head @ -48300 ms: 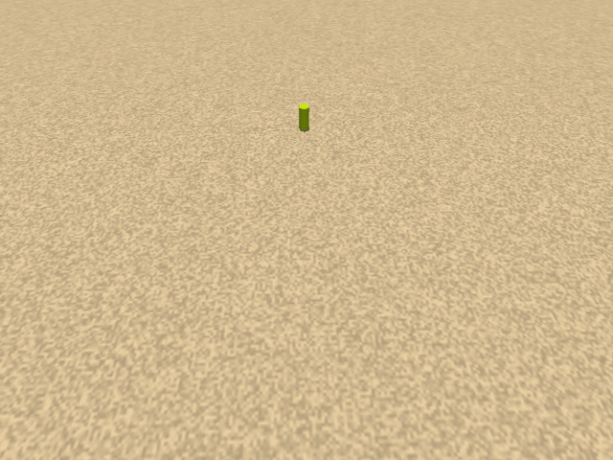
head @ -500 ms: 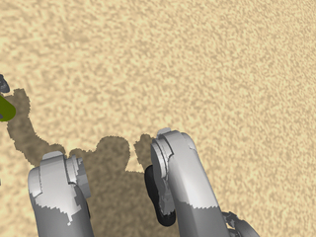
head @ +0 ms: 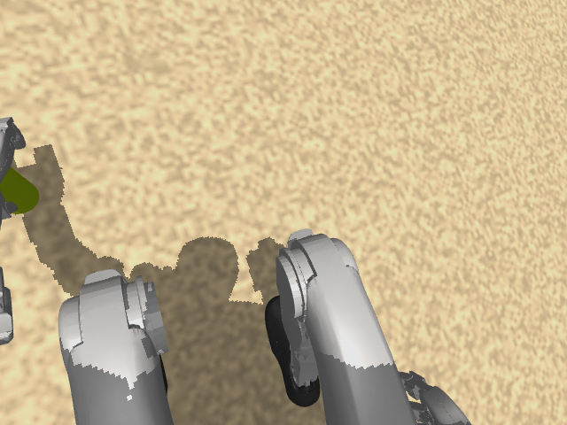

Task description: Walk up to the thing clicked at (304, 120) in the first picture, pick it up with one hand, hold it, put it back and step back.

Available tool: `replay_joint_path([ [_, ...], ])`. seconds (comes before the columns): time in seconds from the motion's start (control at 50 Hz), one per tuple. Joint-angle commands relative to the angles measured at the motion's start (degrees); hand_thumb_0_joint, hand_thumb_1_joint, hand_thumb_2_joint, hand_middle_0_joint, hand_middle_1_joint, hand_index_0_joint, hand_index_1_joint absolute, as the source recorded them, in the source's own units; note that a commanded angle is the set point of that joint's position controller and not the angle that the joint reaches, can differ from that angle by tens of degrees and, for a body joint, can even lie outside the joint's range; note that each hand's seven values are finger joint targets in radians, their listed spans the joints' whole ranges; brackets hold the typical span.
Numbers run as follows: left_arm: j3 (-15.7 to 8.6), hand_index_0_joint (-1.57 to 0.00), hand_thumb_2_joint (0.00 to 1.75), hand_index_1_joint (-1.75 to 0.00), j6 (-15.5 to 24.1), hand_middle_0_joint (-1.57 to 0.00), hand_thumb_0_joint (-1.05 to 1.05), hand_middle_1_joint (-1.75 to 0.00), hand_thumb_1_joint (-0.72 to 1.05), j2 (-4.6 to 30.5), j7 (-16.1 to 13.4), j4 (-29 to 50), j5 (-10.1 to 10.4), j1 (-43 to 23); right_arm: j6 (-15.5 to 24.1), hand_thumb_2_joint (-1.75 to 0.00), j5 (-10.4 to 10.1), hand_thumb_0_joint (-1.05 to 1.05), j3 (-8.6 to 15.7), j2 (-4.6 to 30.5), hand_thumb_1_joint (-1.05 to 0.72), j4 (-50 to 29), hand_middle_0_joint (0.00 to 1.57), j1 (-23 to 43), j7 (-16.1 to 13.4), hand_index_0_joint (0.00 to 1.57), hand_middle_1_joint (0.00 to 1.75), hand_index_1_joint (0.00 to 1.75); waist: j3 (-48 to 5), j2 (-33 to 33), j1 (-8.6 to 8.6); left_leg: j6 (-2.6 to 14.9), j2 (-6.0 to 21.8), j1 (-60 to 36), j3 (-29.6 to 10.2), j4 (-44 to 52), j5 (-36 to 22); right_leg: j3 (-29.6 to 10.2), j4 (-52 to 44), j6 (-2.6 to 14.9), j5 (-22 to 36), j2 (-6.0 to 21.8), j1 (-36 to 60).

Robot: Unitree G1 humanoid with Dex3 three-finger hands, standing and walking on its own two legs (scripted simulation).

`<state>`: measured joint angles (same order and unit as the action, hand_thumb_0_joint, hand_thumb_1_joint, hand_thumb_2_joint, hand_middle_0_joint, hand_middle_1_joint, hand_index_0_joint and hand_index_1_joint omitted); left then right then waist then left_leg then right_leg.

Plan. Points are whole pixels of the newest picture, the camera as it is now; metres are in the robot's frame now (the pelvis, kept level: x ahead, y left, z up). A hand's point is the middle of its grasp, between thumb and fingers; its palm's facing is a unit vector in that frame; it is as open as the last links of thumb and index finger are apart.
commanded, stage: withdraw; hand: left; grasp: from above
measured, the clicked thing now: (1, 186) +0.45 +0.32 -0.25
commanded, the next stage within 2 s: home in 1.16 s
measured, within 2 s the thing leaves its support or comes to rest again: neither
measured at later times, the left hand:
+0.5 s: hand out of the picture +0.46 +0.34 -0.08, palm faces -0.36 -0.06 -0.93, open 13.2 cm
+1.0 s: hand out of the picture +0.42 +0.33 -0.06, palm faces -0.49 -0.08 -0.87, open 13.0 cm
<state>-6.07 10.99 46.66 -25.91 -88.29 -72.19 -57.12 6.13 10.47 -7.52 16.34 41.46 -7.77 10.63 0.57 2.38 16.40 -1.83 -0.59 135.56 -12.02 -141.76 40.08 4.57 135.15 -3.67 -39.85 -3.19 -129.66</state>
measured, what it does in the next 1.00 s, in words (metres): rises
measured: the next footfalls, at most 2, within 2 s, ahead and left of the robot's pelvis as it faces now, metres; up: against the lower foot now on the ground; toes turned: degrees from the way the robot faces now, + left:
none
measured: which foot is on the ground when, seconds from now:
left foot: down 0.00-1.00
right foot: down 0.00-1.00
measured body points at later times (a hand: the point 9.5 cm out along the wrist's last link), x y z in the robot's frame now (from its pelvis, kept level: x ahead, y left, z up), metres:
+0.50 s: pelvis +0.00 +0.00 +0.04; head +0.22 +0.08 +0.42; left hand +0.47 +0.34 -0.03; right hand +0.07 -0.27 -0.07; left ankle +0.06 +0.13 -0.28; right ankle +0.10 -0.13 -0.28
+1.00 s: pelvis -0.02 +0.00 +0.08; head +0.20 +0.10 +0.47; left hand +0.45 +0.33 -0.01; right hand +0.07 -0.28 -0.01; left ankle +0.06 +0.13 -0.28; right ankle +0.10 -0.13 -0.28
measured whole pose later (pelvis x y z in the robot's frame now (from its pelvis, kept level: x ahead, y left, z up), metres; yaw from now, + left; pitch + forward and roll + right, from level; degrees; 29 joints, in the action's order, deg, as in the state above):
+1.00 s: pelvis -0.02 +0.00 +0.08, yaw +4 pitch +35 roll -8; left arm 1.9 13.6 41.8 -12.5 -78.1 -70.1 -56.5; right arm -1.3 4.9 -3.8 17.4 39.1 -10.1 4.6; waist -6.8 0.7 12.9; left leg -0.1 -0.3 124.4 -7.2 -124.7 36.0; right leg 1.8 120.2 -2.7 -37.0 -1.1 -119.2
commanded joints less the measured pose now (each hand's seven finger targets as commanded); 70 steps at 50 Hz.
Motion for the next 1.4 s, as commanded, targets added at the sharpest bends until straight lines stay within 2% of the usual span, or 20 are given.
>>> replay_joint_path([
  [0.0,-0.79,-0.35,0.91,-0.95,0.24,-0.34,0.0,-0.96,-0.18,13.42,-1.97,7.76,0.12,-16.98,-0.28,-0.9,-0.11,0.0,4.65,15.81,-0.9,0.43,0.2,-12.61,-0.5,0.2,0.3,0.3,-38.98,-21.58,1.04,2.72,0.88,-30.48,7.48,13.4,-12.91,7.0,-11.91,5.21,16.15,-1.12,19.54],
  [0.06,-1.23,-0.34,0.95,-0.98,0.55,-0.33,0.0,-0.99,-0.19,13.8,-2.15,7.36,0.26,-16.28,-0.25,-0.9,0.01,0.0,4.48,16.01,-0.9,0.27,0.2,-12.61,-0.52,0.2,0.3,0.3,-37.51,-22.09,1.01,2.62,0.67,-29.81,7.74,13.88,-12.18,6.99,-12.29,5.25,15.13,-0.94,19.54],
  [0.1,-1.37,-0.24,0.84,-0.85,0.6,-0.24,0.0,-0.86,-0.35,14.22,-2.27,6.64,-0.06,-16.32,-0.36,-0.9,-0.03,0.0,4.33,15.94,-0.91,0.3,0.2,-12.35,-0.67,0.2,0.3,0.3,-37.83,-22.56,0.87,2.48,0.73,-30.63,7.48,14.03,-12.31,7.27,-11.67,5.44,15.04,-1.02,18.77],
  [0.14,-1.98,-0.23,0.86,-0.87,0.91,-0.22,0.0,-0.87,-0.38,15.61,-2.32,9.24,-0.38,-17.57,-0.62,-0.9,-0.1,0.0,4.46,16.18,-0.91,-0.2,0.2,-12.19,-0.78,0.2,0.3,0.3,-39.29,-23.81,0.3,2.38,0.61,-31.21,7.52,14.24,-11.99,7.25,-11.67,5.72,14.48,-0.99,18.59],
  [0.26,-4.09,-0.24,0.85,-0.84,-0.53,-0.24,0.0,-0.84,-0.37,16.89,-0.96,20.24,0.78,-14.47,-1.64,-0.91,-1.4,0.0,7.05,15.83,-0.92,-1.17,0.2,-11.84,-1.2,0.2,0.3,0.3,-46.73,-28.3,-3.13,1.99,0.37,-35.81,8.91,16.88,-13.76,6.02,-12.39,6.03,16.06,-0.25,20.46],
  [0.34,-4.07,-0.22,0.88,-0.85,-3.0,-0.23,0.0,-0.84,-0.4,17.26,2.91,29.62,3.12,-15.76,-3.66,-0.91,-3.64,0.0,9.69,14.89,-0.92,-1.41,0.2,-12.71,-1.58,0.2,0.3,0.3,-53.42,-29.35,-5.36,2.33,0.46,-40.35,9.96,20.55,-14.22,4.08,-15.69,6.04,16.67,-0.13,23.93],
  [0.44,1.42,-0.19,0.9,-0.89,-5.59,-0.2,0.0,-0.87,-0.43,10.28,10.79,28.14,5.68,-13.89,-6.35,-0.91,-5.51,0.0,10.58,13.27,-0.92,-1.41,0.2,-15.03,-2.77,0.2,0.3,0.3,-46.71,-20.44,-3.7,3.43,0.33,-37.85,9.64,23.94,-11.87,3.07,-21.71,5.69,14.29,-0.28,25.27],
  [0.48,2.27,-0.2,0.9,-0.89,-5.42,-0.21,0.0,-0.87,-0.42,10.47,14.02,30.0,6.4,-15.27,-7.07,-0.91,-6.24,0.0,10.83,13.01,-0.92,-2.06,0.2,-15.19,-3.65,0.2,0.3,0.3,-45.09,-17.48,-3.78,3.89,0.11,-35.94,9.79,25.51,-9.7,2.32,-24.2,5.67,12.24,-0.09,26.92],
  [0.52,3.78,-0.2,0.9,-0.88,-5.42,-0.22,0.0,-0.87,-0.42,8.05,17.15,28.64,7.71,-11.5,-7.61,-0.91,-6.66,0.0,10.71,13.15,-0.92,-3.2,0.2,-14.96,-4.23,0.2,0.3,0.3,-40.19,-13.47,-3.95,3.97,0.06,-35.0,9.53,27.41,-8.25,2.16,-26.92,5.83,10.22,0.05,27.17],
  [0.64,5.55,-0.21,0.89,-0.86,-3.48,-0.22,0.0,-0.85,-0.4,6.81,22.03,28.89,9.26,-9.99,-8.77,-0.91,-7.62,0.0,9.4,12.29,-0.91,-5.52,0.2,-13.57,-6.28,0.2,0.3,0.3,-37.95,-11.16,-4.62,3.62,0.38,-37.46,8.6,32.01,-8.13,1.72,-29.88,6.1,9.24,0.3,29.24],
  [0.76,5.98,-0.25,0.85,-0.81,-0.07,-0.26,0.0,-0.8,-0.35,6.6,20.53,27.59,8.23,-12.23,-8.72,-0.91,-7.58,0.0,8.28,11.72,-0.91,-5.57,0.2,-12.58,-7.59,0.2,0.3,0.3,-36.63,-13.61,-4.76,3.5,0.48,-39.09,8.78,33.57,-6.75,1.2,-30.06,6.12,8.6,0.77,27.13],
  [0.84,6.88,-0.26,0.84,-0.81,1.71,-0.27,0.0,-0.8,-0.34,4.88,15.97,23.56,5.86,-14.97,-8.25,-0.9,-6.77,0.0,7.89,11.77,-0.91,-4.48,0.2,-12.13,-7.27,0.2,0.3,0.3,-36.58,-16.15,-3.7,2.98,0.42,-40.42,8.45,33.37,-6.99,1.84,-28.01,6.26,9.46,0.75,24.19],
  [0.9,6.46,-0.27,0.84,-0.8,2.4,-0.27,0.0,-0.79,-0.33,6.03,11.6,20.38,3.3,-19.95,-7.53,-0.9,-5.77,0.0,7.64,12.16,-0.91,-2.99,0.2,-12.37,-6.87,0.2,0.3,0.3,-38.67,-16.53,-2.36,3.07,0.13,-40.0,9.06,30.6,-8.37,2.04,-26.21,6.24,10.92,0.69,22.68],
  [1.02,2.22,-0.29,0.81,-0.78,2.07,-0.29,0.0,-0.78,-0.3,12.9,4.38,12.79,-2.14,-27.64,-5.9,-0.9,-3.68,0.0,6.77,13.51,-0.91,-1.51,0.2,-13.39,-5.76,0.2,0.3,0.3,-42.89,-23.23,-1.31,2.23,0.01,-42.53,8.44,27.73,-10.32,3.34,-20.82,6.33,12.29,1.17,18.59],
  [1.1,-0.39,-0.31,0.79,-0.76,0.26,-0.32,0.0,-0.76,-0.28,15.7,2.45,11.38,-2.82,-27.67,-5.02,-0.9,-2.96,0.0,6.83,13.91,-0.91,-2.03,0.2,-14.15,-5.33,0.2,0.3,0.3,-46.13,-26.58,-1.3,2.22,-0.3,-43.26,9.02,26.5,-10.11,3.7,-19.52,6.18,12.04,1.41,18.53],
  [1.14,-1.88,-0.23,0.86,-0.68,-0.86,-0.24,0.0,-0.68,-0.26,18.23,2.8,14.55,-2.39,-28.76,-4.84,-0.89,-3.12,0.0,6.95,14.23,-0.88,-2.5,0.2,-14.42,-5.29,0.2,0.3,0.3,-48.69,-28.73,-1.78,2.23,-0.31,-43.61,8.94,26.54,-9.71,3.66,-19.06,6.2,11.81,1.6,18.76],
  [1.18,-2.09,-0.27,0.82,-0.81,-1.95,-0.27,0.0,-0.81,-0.32,18.37,4.16,18.47,-1.34,-27.78,-4.92,-0.9,-3.65,0.0,7.76,14.03,-0.9,-3.4,0.2,-14.7,-5.29,0.2,0.3,0.3,-53.41,-29.18,-2.75,2.39,-0.16,-45.55,9.28,26.71,-9.42,3.48,-19.56,6.32,11.67,1.34,20.64],
  [1.22,-2.8,-0.22,0.9,-0.72,-3.06,-0.24,0.0,-0.73,-0.23,18.7,5.56,20.32,-0.11,-25.39,-5.24,-0.89,-4.23,0.0,8.51,14.04,-0.88,-3.68,0.2,-15.37,-5.29,0.2,0.3,0.3,-53.47,-29.46,-3.36,2.41,-0.24,-44.5,9.34,27.53,-8.37,3.29,-19.89,6.29,10.75,1.39,21.51],
  [1.28,-0.72,-0.27,0.82,-0.8,-4.39,-0.27,0.0,-0.8,-0.31,14.69,9.24,24.09,2.89,-22.18,-6.11,-0.9,-5.06,0.0,8.96,12.82,-0.91,-3.43,0.2,-16.72,-5.1,0.2,0.3,0.3,-51.52,-25.79,-3.02,2.82,-0.17,-43.3,9.12,28.41,-8.83,3.02,-22.01,6.21,11.1,0.96,23.46],
  [1.38,0.74,-0.19,0.8,-0.48,-5.72,-0.2,0.0,-0.46,0.09,9.66,15.82,29.74,9.2,-11.21,-7.41,-0.9,-6.86,0.0,10.32,12.63,-0.89,-4.19,0.2,-17.94,-5.27,0.2,0.3,0.3,-48.64,-19.8,-4.7,3.16,0.15,-43.68,8.02,31.82,-10.2,2.62,-25.68,5.66,11.95,1.17,27.04],
])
